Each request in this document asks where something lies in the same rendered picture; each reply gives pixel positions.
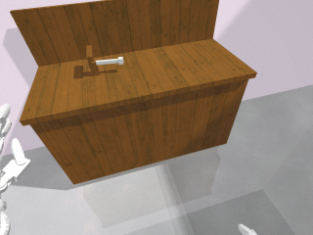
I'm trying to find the tap lever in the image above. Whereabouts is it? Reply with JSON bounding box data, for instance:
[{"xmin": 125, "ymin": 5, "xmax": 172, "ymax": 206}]
[{"xmin": 96, "ymin": 57, "xmax": 124, "ymax": 66}]

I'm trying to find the counter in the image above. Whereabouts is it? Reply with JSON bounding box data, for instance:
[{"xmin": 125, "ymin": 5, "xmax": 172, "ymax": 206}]
[{"xmin": 10, "ymin": 0, "xmax": 257, "ymax": 185}]

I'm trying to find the robot left hand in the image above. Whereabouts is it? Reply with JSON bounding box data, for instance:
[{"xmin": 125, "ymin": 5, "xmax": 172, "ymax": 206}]
[{"xmin": 0, "ymin": 103, "xmax": 30, "ymax": 199}]

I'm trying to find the robot right hand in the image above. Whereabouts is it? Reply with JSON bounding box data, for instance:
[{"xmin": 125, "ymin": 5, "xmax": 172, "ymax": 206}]
[{"xmin": 238, "ymin": 224, "xmax": 257, "ymax": 235}]

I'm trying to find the left robot forearm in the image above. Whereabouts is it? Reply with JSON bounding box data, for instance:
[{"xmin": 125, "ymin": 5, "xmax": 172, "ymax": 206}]
[{"xmin": 0, "ymin": 199, "xmax": 11, "ymax": 235}]

